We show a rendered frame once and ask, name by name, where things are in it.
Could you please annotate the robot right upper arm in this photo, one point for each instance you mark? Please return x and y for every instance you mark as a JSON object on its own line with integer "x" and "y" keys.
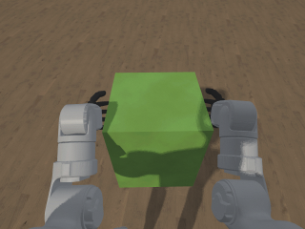
{"x": 244, "y": 204}

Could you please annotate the left robot hand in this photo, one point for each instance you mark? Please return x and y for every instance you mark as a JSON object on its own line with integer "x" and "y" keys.
{"x": 93, "y": 100}

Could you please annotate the carton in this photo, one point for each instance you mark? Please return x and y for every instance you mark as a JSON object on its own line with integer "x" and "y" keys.
{"x": 157, "y": 129}

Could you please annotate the robot right forearm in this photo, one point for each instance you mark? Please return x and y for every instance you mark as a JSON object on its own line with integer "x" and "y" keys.
{"x": 237, "y": 123}

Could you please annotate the right robot hand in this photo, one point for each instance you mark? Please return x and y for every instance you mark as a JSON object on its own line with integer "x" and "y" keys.
{"x": 216, "y": 95}

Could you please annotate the robot left upper arm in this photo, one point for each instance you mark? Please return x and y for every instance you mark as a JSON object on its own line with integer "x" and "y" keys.
{"x": 74, "y": 207}

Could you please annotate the robot left forearm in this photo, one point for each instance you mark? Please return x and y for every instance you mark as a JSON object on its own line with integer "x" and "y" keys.
{"x": 76, "y": 160}

